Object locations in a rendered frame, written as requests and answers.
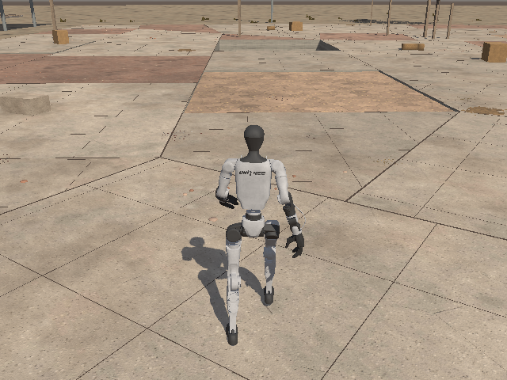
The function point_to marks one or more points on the robot torso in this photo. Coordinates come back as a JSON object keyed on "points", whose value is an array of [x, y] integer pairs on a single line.
{"points": [[253, 184]]}

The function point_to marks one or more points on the robot left forearm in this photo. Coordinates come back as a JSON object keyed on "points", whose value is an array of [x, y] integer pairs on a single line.
{"points": [[220, 199]]}

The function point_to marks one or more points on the robot right forearm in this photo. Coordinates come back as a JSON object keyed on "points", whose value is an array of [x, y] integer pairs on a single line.
{"points": [[291, 216]]}

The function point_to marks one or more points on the robot right foot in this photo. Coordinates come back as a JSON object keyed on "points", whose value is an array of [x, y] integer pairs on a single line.
{"points": [[268, 297]]}

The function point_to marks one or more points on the robot right upper arm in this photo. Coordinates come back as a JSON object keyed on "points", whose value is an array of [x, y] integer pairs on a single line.
{"points": [[281, 180]]}

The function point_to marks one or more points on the robot left hand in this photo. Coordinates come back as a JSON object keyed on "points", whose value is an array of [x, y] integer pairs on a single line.
{"points": [[230, 199]]}

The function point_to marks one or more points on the robot right hand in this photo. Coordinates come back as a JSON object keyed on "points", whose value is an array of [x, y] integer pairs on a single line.
{"points": [[300, 244]]}

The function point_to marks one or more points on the robot left upper arm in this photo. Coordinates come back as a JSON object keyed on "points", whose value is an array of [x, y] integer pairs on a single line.
{"points": [[225, 177]]}

